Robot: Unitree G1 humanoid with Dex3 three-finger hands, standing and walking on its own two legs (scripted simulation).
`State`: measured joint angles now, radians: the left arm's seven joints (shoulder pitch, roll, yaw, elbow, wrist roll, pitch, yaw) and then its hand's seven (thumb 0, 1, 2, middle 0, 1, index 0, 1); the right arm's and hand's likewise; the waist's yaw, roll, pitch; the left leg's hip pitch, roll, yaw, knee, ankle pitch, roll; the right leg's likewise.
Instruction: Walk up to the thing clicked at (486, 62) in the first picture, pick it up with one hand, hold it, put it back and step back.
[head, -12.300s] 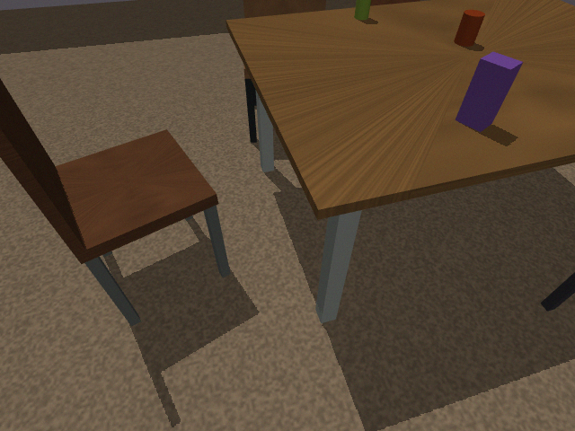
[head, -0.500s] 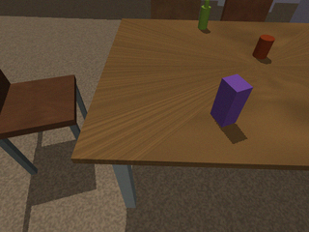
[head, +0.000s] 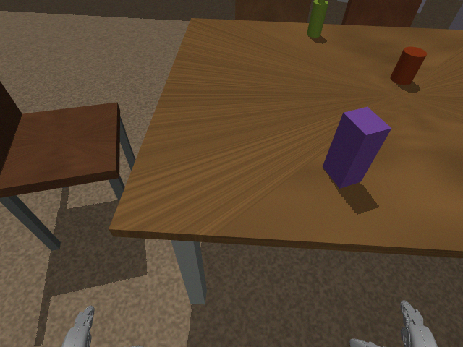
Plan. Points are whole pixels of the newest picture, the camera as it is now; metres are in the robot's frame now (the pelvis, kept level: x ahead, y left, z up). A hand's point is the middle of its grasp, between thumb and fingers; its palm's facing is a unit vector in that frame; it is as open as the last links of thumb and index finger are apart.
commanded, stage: rise first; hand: right
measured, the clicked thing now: (352, 149) +0.53 -0.25 +0.03
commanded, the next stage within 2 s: go down in 1.82 s
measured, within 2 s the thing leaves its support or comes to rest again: neither
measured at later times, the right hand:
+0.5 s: hand (422, 319) +0.19 -0.26 +0.02, palm faces +0.29 +0.88 -0.37, open 17.3 cm
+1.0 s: hand (458, 315) +0.17 -0.27 +0.10, palm faces +0.35 +0.84 -0.41, open 17.3 cm
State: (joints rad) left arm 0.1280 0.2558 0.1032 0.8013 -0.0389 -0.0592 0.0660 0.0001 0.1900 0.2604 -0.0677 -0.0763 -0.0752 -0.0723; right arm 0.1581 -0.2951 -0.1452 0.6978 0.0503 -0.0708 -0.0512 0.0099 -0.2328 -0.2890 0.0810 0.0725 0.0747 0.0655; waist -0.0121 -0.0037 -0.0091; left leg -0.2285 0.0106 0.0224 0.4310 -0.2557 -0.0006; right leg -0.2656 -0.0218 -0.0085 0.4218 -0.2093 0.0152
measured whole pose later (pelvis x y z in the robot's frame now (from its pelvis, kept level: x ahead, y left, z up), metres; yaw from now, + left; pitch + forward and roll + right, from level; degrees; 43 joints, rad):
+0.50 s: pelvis +0.00 -0.01 +0.00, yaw +0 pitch -2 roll +0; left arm 0.26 0.24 0.13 0.62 -0.02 -0.06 0.06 -0.01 -0.52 0.03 -0.07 -0.06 -0.07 -0.06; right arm 0.43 -0.29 -0.21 0.03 0.05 -0.09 -0.05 0.00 0.49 -0.04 0.05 0.06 0.05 0.05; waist -0.04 -0.04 0.03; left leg -0.11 0.02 0.02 0.40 -0.26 -0.01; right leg -0.15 -0.01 -0.01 0.41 -0.22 0.00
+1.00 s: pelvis -0.01 +0.00 +0.00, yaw -1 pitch -3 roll +0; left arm 0.25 0.22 0.17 0.62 -0.02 -0.10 0.05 -0.02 -0.56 0.05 -0.06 -0.05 -0.06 -0.07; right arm 0.45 -0.32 -0.30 -0.14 0.06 -0.23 -0.02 -0.01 0.49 -0.04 0.06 0.06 0.06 0.05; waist -0.06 -0.05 0.05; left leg -0.10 0.02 0.03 0.41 -0.25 0.00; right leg -0.14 -0.01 0.00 0.39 -0.19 0.01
